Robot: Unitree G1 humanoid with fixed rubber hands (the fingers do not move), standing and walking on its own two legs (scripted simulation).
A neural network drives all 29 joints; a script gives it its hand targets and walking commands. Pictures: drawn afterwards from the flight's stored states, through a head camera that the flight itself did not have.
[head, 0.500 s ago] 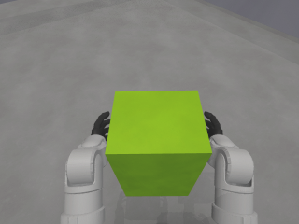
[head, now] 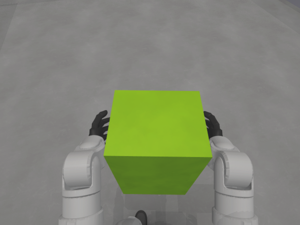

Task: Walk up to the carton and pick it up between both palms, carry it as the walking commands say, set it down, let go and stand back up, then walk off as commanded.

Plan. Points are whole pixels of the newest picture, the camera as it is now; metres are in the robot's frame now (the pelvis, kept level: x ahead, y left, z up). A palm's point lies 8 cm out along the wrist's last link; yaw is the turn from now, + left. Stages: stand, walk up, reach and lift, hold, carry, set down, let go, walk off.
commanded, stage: carry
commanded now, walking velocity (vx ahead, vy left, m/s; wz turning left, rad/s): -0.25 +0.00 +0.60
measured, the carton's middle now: (155, 150) +0.29 +0.00 +0.03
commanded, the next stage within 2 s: none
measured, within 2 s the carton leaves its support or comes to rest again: neither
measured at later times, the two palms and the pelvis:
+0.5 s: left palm out of the picture +0.06 +0.29 +0.07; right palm (144, 211) +0.15 +0.03 +0.07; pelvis -0.17 +0.06 +0.00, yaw +18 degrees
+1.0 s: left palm out of the picture -0.04 +0.27 +0.11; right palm out of the picture +0.03 +0.00 +0.10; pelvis -0.27 +0.07 +0.01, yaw +19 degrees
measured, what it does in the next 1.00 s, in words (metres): walks backwards, turning left: right foot, then left foot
